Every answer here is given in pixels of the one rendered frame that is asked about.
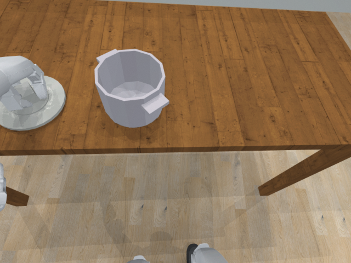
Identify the pot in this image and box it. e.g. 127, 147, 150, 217
94, 49, 169, 128

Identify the knob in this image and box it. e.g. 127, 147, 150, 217
14, 81, 38, 101

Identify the robot left shin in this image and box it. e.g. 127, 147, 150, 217
133, 255, 145, 260

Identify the robot right shin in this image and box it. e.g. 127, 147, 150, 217
194, 243, 209, 251

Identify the robot shin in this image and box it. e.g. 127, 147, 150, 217
194, 243, 209, 251
133, 255, 145, 260

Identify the robot left hand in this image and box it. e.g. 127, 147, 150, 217
0, 56, 47, 111

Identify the lid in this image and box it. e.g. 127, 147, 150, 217
0, 76, 66, 131

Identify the table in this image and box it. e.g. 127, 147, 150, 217
0, 0, 351, 207

